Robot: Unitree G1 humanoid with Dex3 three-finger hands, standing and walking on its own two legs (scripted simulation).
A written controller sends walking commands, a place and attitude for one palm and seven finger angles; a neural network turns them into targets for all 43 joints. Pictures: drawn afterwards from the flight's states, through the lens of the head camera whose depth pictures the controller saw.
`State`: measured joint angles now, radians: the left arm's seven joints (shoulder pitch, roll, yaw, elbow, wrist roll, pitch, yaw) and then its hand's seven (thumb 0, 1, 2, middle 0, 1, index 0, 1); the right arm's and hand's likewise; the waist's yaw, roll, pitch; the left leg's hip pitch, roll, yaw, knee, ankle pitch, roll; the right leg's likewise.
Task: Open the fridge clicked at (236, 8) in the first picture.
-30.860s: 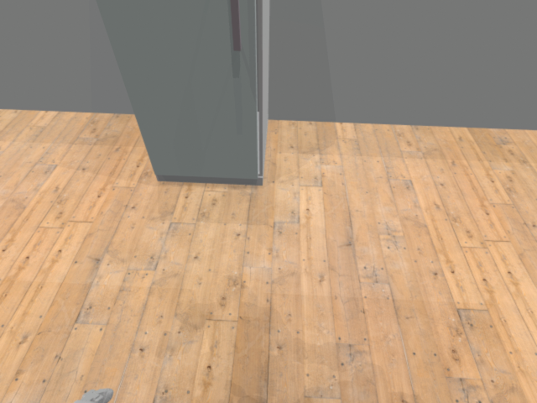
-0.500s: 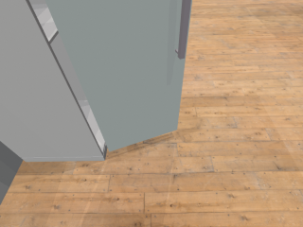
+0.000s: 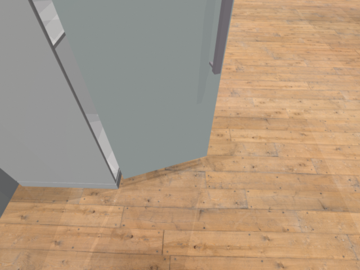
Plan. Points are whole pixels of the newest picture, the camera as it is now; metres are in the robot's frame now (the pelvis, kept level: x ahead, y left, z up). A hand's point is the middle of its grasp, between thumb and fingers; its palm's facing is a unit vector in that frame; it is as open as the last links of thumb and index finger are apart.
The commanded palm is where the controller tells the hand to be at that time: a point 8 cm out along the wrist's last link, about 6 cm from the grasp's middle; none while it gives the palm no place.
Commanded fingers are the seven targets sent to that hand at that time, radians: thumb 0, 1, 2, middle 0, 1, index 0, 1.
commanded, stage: let the arm hang, fingers relaxed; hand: right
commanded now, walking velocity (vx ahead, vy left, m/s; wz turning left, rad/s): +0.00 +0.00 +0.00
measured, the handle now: (221, 14) +0.81 -0.07 +0.19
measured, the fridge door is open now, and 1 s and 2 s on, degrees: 70 70 70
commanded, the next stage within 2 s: look to check the result in 0.28 s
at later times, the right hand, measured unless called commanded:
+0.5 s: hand out of the picture +0.03 -0.18 -0.18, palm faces -0.03 +0.98 -0.19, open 7.4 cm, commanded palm none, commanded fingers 0.00 -0.90 -0.90 0.20 0.30 0.20 0.30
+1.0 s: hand out of the picture +0.02 -0.18 -0.18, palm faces -0.03 +0.98 -0.19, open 7.4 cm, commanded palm none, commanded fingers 0.00 -0.90 -0.90 0.20 0.30 0.20 0.30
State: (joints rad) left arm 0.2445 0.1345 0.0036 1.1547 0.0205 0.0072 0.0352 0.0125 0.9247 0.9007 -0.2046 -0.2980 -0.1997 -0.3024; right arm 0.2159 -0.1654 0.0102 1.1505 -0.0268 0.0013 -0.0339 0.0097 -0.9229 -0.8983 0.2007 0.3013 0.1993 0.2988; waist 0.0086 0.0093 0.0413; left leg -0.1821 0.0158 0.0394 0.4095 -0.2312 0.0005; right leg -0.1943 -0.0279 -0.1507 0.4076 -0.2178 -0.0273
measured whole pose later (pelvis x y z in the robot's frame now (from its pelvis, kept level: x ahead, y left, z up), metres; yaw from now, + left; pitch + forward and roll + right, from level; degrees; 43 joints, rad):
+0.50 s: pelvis +0.01 +0.00 +0.00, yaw +1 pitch +0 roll +0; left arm 0.24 0.14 0.01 1.16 0.02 0.00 0.03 0.00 0.91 0.90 -0.20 -0.30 -0.20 -0.30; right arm 0.22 -0.17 0.01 1.15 -0.02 0.00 -0.03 0.00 -0.91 -0.90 0.20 0.30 0.20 0.30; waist 0.01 0.02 0.04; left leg -0.16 0.02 0.03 0.40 -0.25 -0.01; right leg -0.16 -0.02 -0.16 0.39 -0.23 -0.03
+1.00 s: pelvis +0.02 +0.00 +0.00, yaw +1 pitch +0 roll +0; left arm 0.24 0.14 0.00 1.16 0.02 0.00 0.04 0.00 0.91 0.90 -0.20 -0.30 -0.20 -0.30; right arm 0.24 -0.17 0.01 1.15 -0.02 0.00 -0.03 0.00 -0.91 -0.90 0.20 0.30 0.20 0.30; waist 0.01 0.02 0.04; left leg -0.15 0.02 0.02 0.39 -0.25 0.00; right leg -0.15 -0.02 -0.17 0.38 -0.23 -0.03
